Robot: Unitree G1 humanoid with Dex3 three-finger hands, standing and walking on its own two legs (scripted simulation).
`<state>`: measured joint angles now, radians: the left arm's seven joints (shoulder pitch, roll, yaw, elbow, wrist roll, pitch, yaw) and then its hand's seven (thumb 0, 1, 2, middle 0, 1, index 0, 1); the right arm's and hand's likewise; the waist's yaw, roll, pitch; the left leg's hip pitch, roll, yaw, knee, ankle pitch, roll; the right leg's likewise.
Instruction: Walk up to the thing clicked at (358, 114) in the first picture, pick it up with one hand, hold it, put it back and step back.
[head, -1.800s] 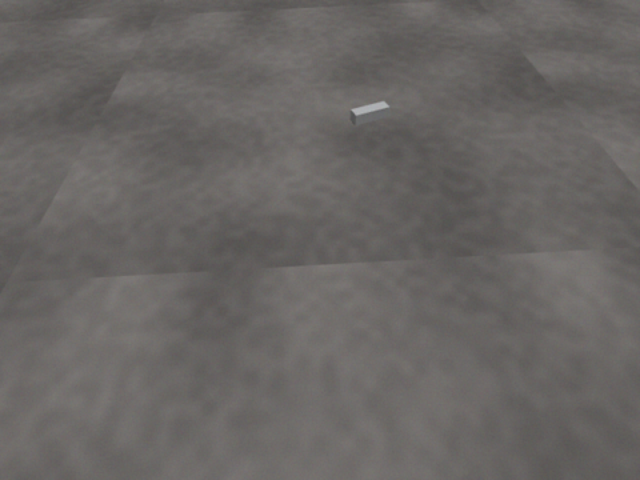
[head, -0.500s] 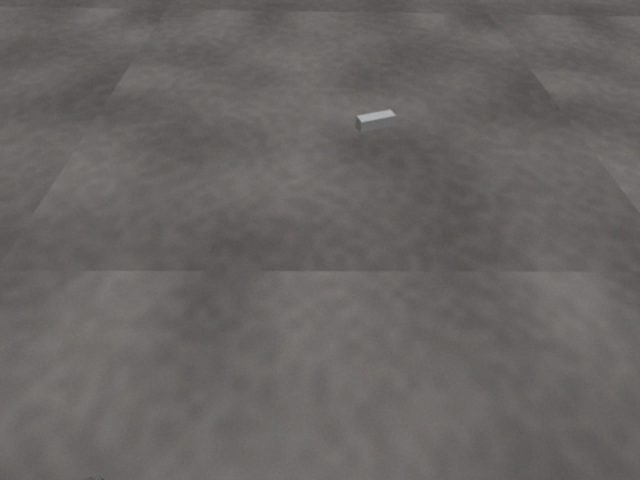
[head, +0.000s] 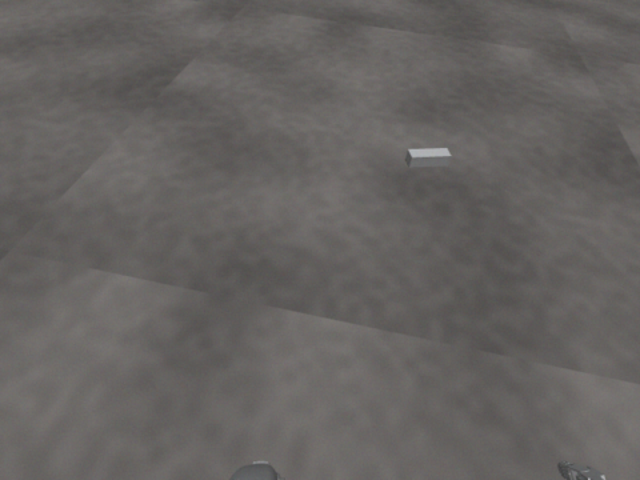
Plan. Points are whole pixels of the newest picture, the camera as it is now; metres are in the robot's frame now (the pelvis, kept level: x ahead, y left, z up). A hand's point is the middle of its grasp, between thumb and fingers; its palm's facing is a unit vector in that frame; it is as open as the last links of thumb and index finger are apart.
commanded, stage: walk up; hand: left
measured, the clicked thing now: (428, 157) +1.74 -0.46 -0.73
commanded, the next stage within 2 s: none
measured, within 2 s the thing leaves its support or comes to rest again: neither
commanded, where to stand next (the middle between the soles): +1.39 -0.78 m, yaw +11 degrees
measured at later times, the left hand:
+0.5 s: hand (249, 333) +0.35 +0.15 -0.11, palm faces +0.09 -0.91 -0.39, open 7.4 cm
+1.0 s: hand (322, 247) +0.58 +0.05 -0.15, palm faces +0.03 -0.96 -0.28, open 7.4 cm
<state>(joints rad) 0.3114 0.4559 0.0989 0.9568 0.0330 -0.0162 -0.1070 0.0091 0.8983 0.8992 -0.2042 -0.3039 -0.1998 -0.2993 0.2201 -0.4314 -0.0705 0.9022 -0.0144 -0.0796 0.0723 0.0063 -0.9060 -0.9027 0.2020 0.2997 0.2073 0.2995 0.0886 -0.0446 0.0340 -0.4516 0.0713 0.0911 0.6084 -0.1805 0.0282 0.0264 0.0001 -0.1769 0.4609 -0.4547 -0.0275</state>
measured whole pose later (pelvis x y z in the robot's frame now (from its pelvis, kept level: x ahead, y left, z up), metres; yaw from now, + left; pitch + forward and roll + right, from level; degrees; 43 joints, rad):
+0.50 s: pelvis +0.27 -0.14 -0.01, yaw +3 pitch -2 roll +1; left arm 0.21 0.43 0.11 0.87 0.02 -0.04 -0.11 0.00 0.90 0.90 -0.20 -0.30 -0.20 -0.30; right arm 0.29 -0.49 -0.07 0.99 0.00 -0.07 0.00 0.01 -0.91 -0.90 0.20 0.30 0.21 0.30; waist 0.04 0.03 0.02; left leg -0.42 0.09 -0.05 1.20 -0.42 0.05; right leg -0.38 -0.10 -0.10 0.72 -0.30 0.00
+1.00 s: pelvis +0.53 -0.23 +0.00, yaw +3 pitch -3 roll +2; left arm 0.26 0.45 0.09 0.85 0.02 0.02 -0.12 0.01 0.90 0.90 -0.20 -0.30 -0.20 -0.30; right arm 0.32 -0.43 -0.03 0.85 -0.01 -0.13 -0.01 0.00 -0.90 -0.90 0.21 0.30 0.21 0.30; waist 0.01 -0.13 0.07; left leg -0.27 0.06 0.13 0.61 -0.29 0.00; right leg -0.54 -0.13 0.05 1.04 -0.35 0.00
